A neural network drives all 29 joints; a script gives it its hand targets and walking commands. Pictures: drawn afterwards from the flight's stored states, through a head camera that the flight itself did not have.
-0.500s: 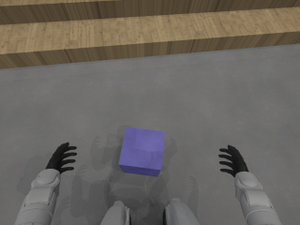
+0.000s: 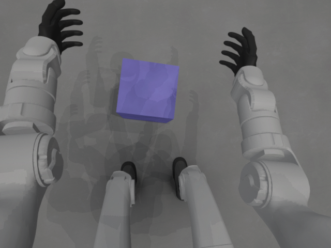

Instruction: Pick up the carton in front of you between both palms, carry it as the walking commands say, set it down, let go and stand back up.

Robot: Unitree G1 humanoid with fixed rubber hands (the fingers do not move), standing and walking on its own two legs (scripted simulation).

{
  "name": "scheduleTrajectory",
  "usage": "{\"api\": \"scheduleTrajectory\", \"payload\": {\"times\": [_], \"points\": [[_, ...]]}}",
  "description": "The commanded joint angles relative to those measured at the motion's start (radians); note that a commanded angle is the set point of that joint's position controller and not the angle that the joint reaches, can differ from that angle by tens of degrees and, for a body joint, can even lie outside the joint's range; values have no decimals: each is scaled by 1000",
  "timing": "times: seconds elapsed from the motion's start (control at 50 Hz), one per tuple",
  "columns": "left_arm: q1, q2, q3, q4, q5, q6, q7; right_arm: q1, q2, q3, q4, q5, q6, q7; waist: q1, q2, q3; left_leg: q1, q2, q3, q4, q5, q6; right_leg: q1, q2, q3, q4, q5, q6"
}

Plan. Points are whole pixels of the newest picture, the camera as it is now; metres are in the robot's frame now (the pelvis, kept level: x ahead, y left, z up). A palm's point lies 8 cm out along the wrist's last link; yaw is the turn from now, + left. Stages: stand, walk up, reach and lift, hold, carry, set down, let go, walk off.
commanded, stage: reach and lift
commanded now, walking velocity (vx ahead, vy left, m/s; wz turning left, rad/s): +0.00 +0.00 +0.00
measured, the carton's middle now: (147, 95) +0.52 +0.00 -0.53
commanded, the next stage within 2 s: none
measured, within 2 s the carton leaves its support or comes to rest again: leaves its support in 1.78 s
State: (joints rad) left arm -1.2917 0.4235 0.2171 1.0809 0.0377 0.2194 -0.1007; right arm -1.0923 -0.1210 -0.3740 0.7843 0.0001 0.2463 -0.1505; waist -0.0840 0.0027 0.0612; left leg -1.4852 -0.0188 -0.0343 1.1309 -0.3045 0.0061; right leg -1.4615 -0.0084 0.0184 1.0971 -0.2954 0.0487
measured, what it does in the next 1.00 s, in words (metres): lowers itself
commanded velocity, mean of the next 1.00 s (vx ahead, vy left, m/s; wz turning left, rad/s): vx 0.00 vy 0.00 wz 0.00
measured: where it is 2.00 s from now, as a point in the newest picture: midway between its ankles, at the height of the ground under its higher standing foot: (156, 188)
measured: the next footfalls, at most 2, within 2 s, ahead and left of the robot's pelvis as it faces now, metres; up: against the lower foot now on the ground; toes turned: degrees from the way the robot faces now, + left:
none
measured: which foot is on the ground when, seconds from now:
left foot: down 0.00-1.00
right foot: down 0.00-1.00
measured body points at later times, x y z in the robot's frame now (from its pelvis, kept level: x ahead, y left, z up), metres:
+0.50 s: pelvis +0.02 -0.01 -0.13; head +0.37 +0.01 +0.15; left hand +0.56 +0.19 -0.30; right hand +0.51 -0.20 -0.30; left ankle +0.09 +0.11 -0.62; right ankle +0.10 -0.15 -0.62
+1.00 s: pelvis -0.02 +0.00 -0.27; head +0.36 +0.01 -0.05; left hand +0.56 +0.17 -0.47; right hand +0.51 -0.19 -0.47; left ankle +0.09 +0.11 -0.62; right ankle +0.09 -0.15 -0.62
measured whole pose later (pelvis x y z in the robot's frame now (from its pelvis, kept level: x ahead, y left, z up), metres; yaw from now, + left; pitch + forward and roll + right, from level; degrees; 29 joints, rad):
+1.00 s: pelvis -0.02 +0.00 -0.27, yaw -3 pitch +37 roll -4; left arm -1.58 0.52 -0.03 1.24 -0.20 0.07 0.03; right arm -1.44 -0.23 -0.22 1.08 0.19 0.06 -0.18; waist -0.06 -0.04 0.41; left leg -2.27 -0.03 -0.06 2.18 -0.56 -0.01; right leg -2.24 0.06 0.04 2.13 -0.55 0.09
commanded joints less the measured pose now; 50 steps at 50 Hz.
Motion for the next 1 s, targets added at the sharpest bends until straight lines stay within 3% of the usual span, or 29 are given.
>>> {"api": "scheduleTrajectory", "payload": {"times": [0.0,0.14,0.24,0.34,0.46,0.6,0.74,0.84,0.92,0.98], "points": [[-306,132,41,-88,43,-29,-1,-222,-91,-54,-122,-41,-35,-1,-14,112,-1034,617,-46,30,-113,119,-30,384,80,-112,-78,78,27],[-237,24,91,-115,99,-89,12,-130,-28,-101,-131,-86,-117,32,-8,134,-1068,616,-46,4,-9,461,-30,195,91,-109,-5,298,24],[-130,-34,121,-105,117,-127,37,-53,-3,-113,-86,-104,-172,45,11,118,-1030,423,-38,-14,132,540,-29,10,92,-96,130,347,36],[-117,0,94,-128,76,-157,67,-72,-20,-64,-76,-62,-199,32,31,90,-1067,199,-42,2,289,462,-34,-46,91,-83,300,351,44],[-220,110,-35,-180,-69,-168,102,-157,-96,56,-89,67,-195,-13,25,88,-1262,110,-39,35,493,369,-33,-11,88,-93,512,347,53],[-376,179,-140,-141,-175,-131,110,-315,-158,121,-71,162,-152,-44,21,128,-1235,38,-14,54,638,137,-36,-103,75,-123,661,124,43],[-502,195,-180,22,-194,-126,112,-465,-184,111,83,163,-148,-37,18,106,-996,-130,15,36,726,-84,-28,-210,52,-120,767,-64,35],[-558,206,-204,90,-202,-151,116,-530,-211,108,178,158,-180,-24,16,92,-897,-180,26,18,797,-77,-29,-244,42,-110,849,-45,35],[-623,225,-231,50,-236,-175,130,-586,-248,140,181,186,-211,-26,23,80,-951,-171,21,21,854,-6,-29,-206,41,-105,910,28,32],[-635,231,-257,33,-261,-187,137,-594,-237,158,175,206,-225,-35,11,68,-959,-121,19,9,891,70,-21,-220,47,-107,940,94,34]]}}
